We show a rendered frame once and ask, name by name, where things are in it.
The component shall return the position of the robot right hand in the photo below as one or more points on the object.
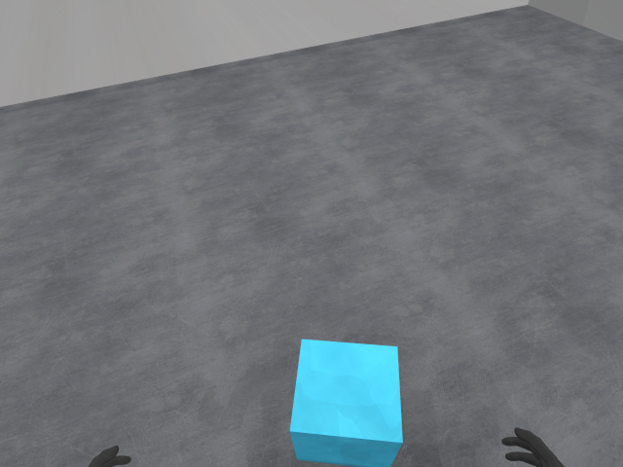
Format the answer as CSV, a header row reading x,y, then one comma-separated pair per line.
x,y
541,456

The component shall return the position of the robot left hand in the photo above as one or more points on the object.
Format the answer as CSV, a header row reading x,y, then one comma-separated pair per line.
x,y
108,458

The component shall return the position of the carton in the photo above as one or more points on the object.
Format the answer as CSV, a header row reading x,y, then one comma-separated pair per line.
x,y
347,407

